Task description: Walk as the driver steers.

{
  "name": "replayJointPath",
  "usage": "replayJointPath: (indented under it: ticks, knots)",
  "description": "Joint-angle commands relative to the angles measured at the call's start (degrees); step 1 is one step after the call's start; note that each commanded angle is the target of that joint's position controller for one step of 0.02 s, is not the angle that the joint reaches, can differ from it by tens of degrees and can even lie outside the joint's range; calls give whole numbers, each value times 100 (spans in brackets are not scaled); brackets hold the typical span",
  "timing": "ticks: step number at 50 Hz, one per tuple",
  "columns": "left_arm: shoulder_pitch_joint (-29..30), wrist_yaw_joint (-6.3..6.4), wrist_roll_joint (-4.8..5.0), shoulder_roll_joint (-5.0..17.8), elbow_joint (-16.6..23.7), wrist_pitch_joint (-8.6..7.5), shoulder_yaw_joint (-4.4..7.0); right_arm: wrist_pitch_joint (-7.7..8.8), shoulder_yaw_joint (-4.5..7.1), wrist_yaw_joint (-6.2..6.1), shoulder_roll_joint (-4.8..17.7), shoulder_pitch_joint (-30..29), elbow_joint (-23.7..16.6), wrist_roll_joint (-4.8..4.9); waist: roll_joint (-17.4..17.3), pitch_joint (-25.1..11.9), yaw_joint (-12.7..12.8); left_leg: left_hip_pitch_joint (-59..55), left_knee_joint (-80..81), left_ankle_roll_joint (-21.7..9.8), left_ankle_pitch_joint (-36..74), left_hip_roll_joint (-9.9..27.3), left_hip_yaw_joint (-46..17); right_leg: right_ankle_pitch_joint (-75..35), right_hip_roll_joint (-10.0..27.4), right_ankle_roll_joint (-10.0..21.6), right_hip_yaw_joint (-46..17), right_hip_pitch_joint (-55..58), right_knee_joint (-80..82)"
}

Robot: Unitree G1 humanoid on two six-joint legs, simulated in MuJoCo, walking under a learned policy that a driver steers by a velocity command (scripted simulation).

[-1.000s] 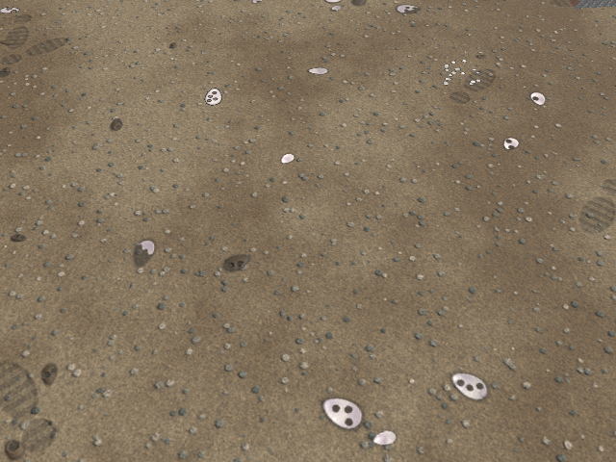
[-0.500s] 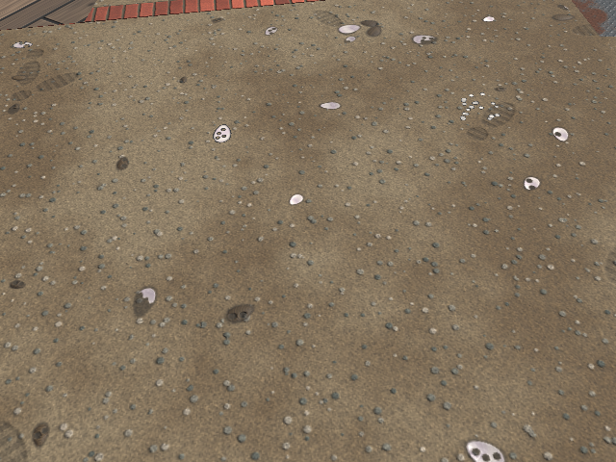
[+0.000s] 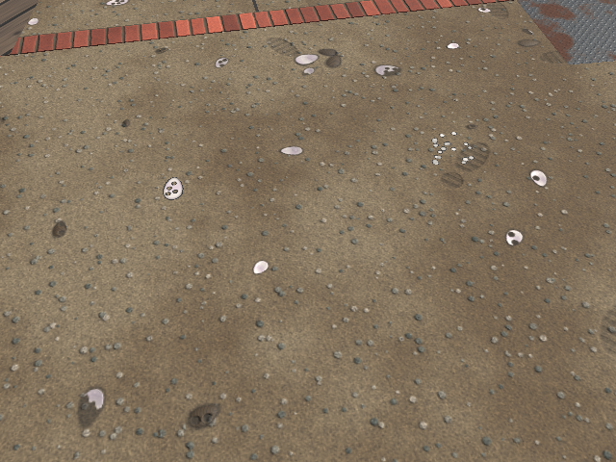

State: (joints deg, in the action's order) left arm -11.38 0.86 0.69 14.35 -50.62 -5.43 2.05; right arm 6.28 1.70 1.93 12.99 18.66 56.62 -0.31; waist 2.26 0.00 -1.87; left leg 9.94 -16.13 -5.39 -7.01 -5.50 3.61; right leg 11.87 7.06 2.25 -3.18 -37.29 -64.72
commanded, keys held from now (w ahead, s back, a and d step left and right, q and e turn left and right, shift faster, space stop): w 0.18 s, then w+q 0.82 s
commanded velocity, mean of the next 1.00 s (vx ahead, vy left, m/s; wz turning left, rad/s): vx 0.50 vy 0.00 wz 0.35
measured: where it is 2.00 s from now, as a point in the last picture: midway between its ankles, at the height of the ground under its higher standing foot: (195, 298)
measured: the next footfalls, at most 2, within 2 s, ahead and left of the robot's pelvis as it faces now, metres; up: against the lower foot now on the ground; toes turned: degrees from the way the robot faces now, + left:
right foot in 0.30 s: +0.33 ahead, -0.17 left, +0.00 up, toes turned +0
left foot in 0.86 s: +0.57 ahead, +0.13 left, +0.00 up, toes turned +23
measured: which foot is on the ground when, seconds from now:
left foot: down 0.00-0.30, up 0.32-0.84, down 0.86-1.00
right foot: up 0.00-0.28, down 0.30-0.84, up 0.86-1.00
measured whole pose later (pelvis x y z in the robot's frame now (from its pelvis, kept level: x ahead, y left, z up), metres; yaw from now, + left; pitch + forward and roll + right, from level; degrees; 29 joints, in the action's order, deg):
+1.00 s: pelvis +0.51 +0.04 -0.01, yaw +25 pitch +1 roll +0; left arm -10.4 0.4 0.8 15.6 -48.0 -7.5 3.5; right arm 3.2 5.0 2.0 15.2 13.0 44.7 0.8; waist 0.9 3.0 -0.4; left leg 19.9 -28.4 -6.2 -10.0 -5.5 0.9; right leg 21.0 4.5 0.4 -1.8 -26.2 -70.1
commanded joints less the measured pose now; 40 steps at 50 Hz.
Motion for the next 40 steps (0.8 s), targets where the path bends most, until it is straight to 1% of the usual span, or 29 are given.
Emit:
replayJointPath:
  ticks: [1, 3, 5, 8, 10, 11, 12, 13, 14, 15, 16, 17, 18, 19, 20, 21, 22, 23, 24, 26, 29, 32, 34, 36, 37, 38, 39, 40]
  knots:
    - [-189, 37, -67, 238, 243, 30, 64, 96, 128, -111, 772, -240, -328, 12, -419, 311, 267, 578, 1155, -989, 338, 1631, -1241, -895, 246, -156, -21, -130, 855]
    - [298, 12, -51, 194, 378, -6, 49, 52, 140, -168, 843, -10, -289, 55, -419, 304, 96, 332, 1113, -838, 436, 1568, -1084, -1446, 149, -171, 68, -119, 1750]
    - [722, -26, -16, 167, 474, -28, 33, 23, 154, -188, 926, 214, -227, 103, -444, 311, -66, 114, 1045, -721, 432, 1529, -941, -1743, -13, -204, 197, 65, 2448]
    - [1228, -118, 44, 191, 635, -47, 13, -37, 167, -188, 966, 532, -96, 145, -505, 407, -266, -391, 852, -687, 284, 1690, -964, -1614, -130, -205, 263, 88, 3012]
    - [1470, -193, 58, 254, 773, -89, 19, -95, 175, -196, 949, 667, -32, 156, -520, 476, -299, -730, 612, -643, 269, 1860, -1110, -1249, -186, -105, 228, 102, 3311]
    - [1451, -224, 61, 314, 812, -125, 40, -127, 186, -206, 970, 668, -23, 160, -540, 470, -228, -832, 462, -608, 298, 1931, -1220, -1017, -230, -43, 209, 242, 3470]
    - [1281, -242, 59, 399, 798, -162, 75, -162, 206, -216, 1023, 619, -32, 165, -601, 405, -95, -879, 272, -562, 455, 1974, -1321, -800, -304, 11, 228, 545, 3619]
    - [907, -241, 52, 517, 715, -195, 141, -194, 217, -223, 1073, 499, -66, 164, -659, 234, 153, -829, -102, -489, 968, 1911, -1321, -644, -440, 80, 331, 1118, 3772]
    - [69, -207, 42, 770, 466, -220, 282, -211, 176, -219, 975, 396, -123, 128, -589, -246, 548, -600, -1006, -351, 1684, 1596, -1129, -601, -540, 216, 388, 2252, 3871]
    - [-1111, -150, -37, 1251, 239, -240, 432, -189, 62, -204, 703, 264, -312, 38, -138, -1164, 1010, 400, -2755, -119, 1044, 1174, -775, -653, 357, 592, -502, 4001, 3737]
    - [-1666, -158, -96, 1752, 83, -171, 561, -72, -141, -184, -73, 949, -364, 99, 1447, -1953, 792, 2712, -4819, 278, -1677, 233, -296, 143, 1740, 1366, -2878, 6056, 4221]
    - [-1671, -159, -123, 1141, 115, -178, 407, 25, -17, -186, 477, 852, -275, 240, 1127, -2001, 900, 3267, -5773, 234, -2431, 393, -1178, 583, 1785, 1347, -3622, 5880, 4660]
    - [-1159, -152, -103, 817, 219, -199, 300, 52, 115, -196, 887, 395, -425, 345, 754, -1235, 794, 3556, -5986, 150, -1958, 670, -1237, 326, 1640, 1071, -2726, 5171, 4718]
    - [-632, -163, -86, 634, 314, -203, 228, 23, 136, -234, 867, 120, -490, 320, 372, -848, 601, 3343, -5842, 169, -1448, 949, -1097, -160, 1410, 922, -1959, 4405, 4870]
    - [-309, -188, -74, 468, 321, -205, 187, -31, 170, -264, 781, -33, -515, 243, 202, -474, 459, 3162, -5530, 195, -1096, 1103, -1066, -438, 1164, 824, -1390, 3794, 5120]
    - [-164, -194, -108, 364, 288, -221, 160, -116, 204, -260, 677, 46, -521, 225, 340, -306, 282, 2860, -5304, 201, -853, 1251, -1080, -637, 983, 726, -930, 3396, 5310]
    - [-130, -196, -126, 312, 233, -228, 161, -197, 205, -243, 539, 133, -508, 236, 371, -206, 200, 2662, -5216, 212, -719, 1274, -1031, -821, 856, 700, -609, 3155, 5449]
    - [-167, -182, -132, 342, 174, -240, 178, -264, 206, -227, 421, 163, -521, 246, 332, -116, 142, 2651, -5185, 222, -625, 1273, -991, -1136, 812, 720, -319, 3032, 5520]
    - [-216, -161, -143, 420, 120, -251, 208, -314, 215, -221, 374, 94, -586, 240, 260, -28, 111, 2758, -5126, 237, -488, 1291, -995, -1411, 815, 744, -99, 2973, 5574]
    - [-317, -103, -167, 539, 41, -244, 257, -374, 241, -217, 366, -159, -744, 206, 129, 97, 114, 3091, -4845, 290, -133, 1298, -1067, -1726, 856, 794, 218, 3023, 5647]
    - [-405, -17, -176, 639, -26, -189, 291, -374, 254, -163, 343, -621, -962, 178, 96, 246, 192, 3311, -3955, 349, 536, 1258, -1019, -1711, 820, 750, 652, 3160, 5743]
    - [-549, 45, -137, 764, -66, -140, 324, -352, 216, -53, 276, -1233, -1197, 140, 36, 417, 387, 3236, -3095, 312, 1018, 1231, -654, -1647, 827, 673, 1044, 3326, 5785]
    - [-760, 68, -102, 821, -136, -85, 348, -344, 190, 21, 236, -1632, -1384, 140, -16, 545, 531, 3340, -2722, 249, 997, 1214, -468, -1699, 922, 651, 1205, 3658, 5710]
    - [-899, 70, -53, 874, -189, -14, 374, -345, 179, 94, 232, -1920, -1563, 159, -3, 628, 601, 3418, -2462, 164, 746, 1180, -300, -1862, 1021, 608, 1336, 4035, 5537]
    - [-918, 68, -26, 911, -202, 24, 391, -349, 183, 128, 246, -2006, -1647, 168, 24, 639, 592, 3382, -2366, 107, 531, 1139, -200, -2074, 1065, 573, 1402, 4190, 5406]
    - [-874, 67, -2, 966, -192, 58, 409, -354, 200, 159, 281, -2027, -1716, 175, 68, 607, 534, 3213, -2276, 29, 273, 1054, -68, -2534, 1088, 525, 1490, 4280, 5218]
    - [-782, 74, 13, 1052, -157, 86, 430, -363, 238, 179, 357, -1959, -1765, 177, 161, 488, 421, 2870, -2223, -72, 1, 890, 111, -3417, 1083, 466, 1591, 4314, 4924]
    - [-705, 89, 33, 1150, -121, 118, 457, -379, 298, 183, 469, -1764, -1776, 178, 296, 275, 259, 2419, -2242, -180, -290, 675, 299, -4428, 1075, 408, 1661, 4340, 4491]
Velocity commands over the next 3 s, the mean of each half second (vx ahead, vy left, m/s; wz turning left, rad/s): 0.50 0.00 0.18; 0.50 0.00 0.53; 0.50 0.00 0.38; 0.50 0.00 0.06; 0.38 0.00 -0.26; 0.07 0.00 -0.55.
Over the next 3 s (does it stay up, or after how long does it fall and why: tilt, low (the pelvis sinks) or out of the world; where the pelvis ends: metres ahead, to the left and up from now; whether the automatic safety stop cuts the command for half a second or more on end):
stays up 1.22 0.50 -0.01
